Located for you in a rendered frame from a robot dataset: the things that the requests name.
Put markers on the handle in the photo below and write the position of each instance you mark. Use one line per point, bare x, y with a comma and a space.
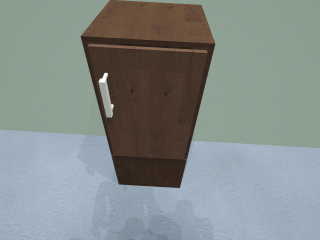
105, 96

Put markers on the cupboard door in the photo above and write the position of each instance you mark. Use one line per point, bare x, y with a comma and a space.
154, 92

